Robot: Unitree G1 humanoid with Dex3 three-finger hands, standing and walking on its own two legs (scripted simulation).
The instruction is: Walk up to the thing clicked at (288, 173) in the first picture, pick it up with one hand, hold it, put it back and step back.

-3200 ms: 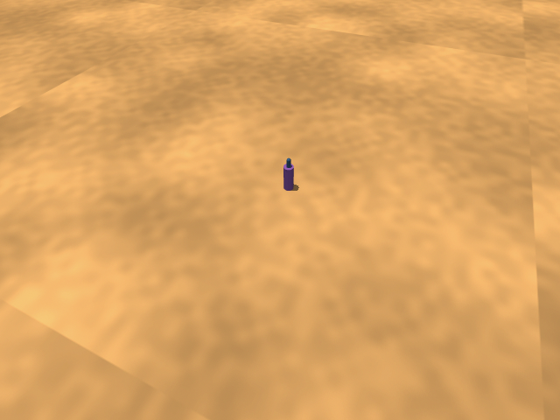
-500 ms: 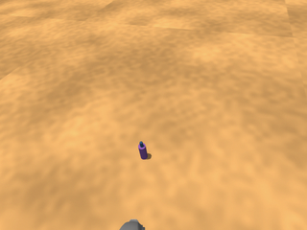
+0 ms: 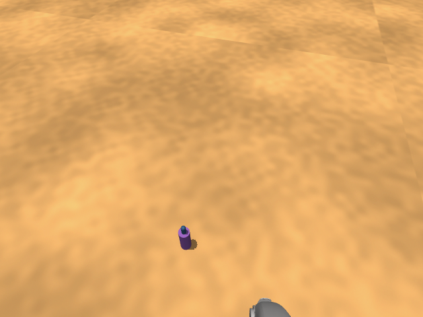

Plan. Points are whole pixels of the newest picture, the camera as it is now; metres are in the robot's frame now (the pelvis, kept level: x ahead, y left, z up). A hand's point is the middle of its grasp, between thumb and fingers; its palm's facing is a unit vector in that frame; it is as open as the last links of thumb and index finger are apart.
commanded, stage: walk up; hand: left
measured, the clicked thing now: (184, 236) +0.57 +0.14 -0.67
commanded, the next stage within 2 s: none
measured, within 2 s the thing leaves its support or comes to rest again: neither
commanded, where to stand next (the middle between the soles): +0.21 -0.01 m, yaw +0 degrees
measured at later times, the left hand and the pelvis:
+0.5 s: hand (98, 313) +0.17 +0.26 -0.14, palm faces -0.02 -0.92 -0.40, open 7.4 cm; pelvis +0.11 -0.01 -0.01, yaw +0 degrees
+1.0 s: hand out of the picture +0.14 +0.27 -0.16, palm faces +0.01 -0.93 -0.37, open 7.4 cm; pelvis +0.11 +0.00 +0.00, yaw +1 degrees
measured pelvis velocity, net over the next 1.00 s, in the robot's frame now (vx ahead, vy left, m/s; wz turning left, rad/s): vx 0.11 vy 0.00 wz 0.01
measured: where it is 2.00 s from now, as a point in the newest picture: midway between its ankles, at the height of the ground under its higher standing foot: outside the picture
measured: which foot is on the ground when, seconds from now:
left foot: down 0.00-0.14, up 0.16-0.52, down 0.54-1.00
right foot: up 0.00-0.10, down 0.12-1.00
